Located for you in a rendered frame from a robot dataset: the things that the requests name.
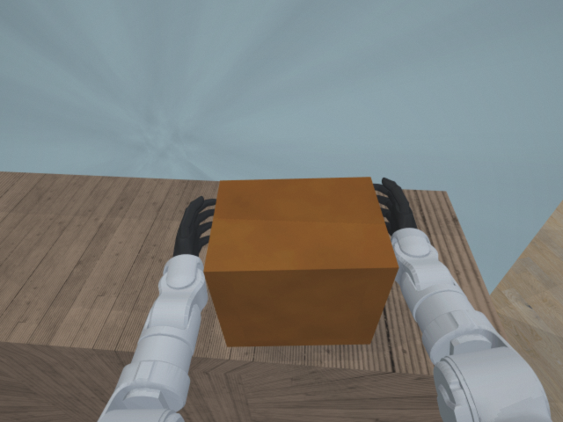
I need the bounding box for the robot right upper arm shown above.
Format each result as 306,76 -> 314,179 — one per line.
434,346 -> 552,422

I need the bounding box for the robot left hand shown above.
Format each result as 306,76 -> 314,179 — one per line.
173,196 -> 216,257

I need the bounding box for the carton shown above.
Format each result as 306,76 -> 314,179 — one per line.
203,177 -> 399,347

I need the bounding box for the left robot forearm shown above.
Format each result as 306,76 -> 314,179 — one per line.
98,254 -> 208,422

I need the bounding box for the pedestal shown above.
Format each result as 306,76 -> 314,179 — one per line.
0,171 -> 509,422

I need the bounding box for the robot right hand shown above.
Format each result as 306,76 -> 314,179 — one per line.
373,178 -> 418,236

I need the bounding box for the right robot forearm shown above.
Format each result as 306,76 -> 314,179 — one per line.
391,228 -> 551,417

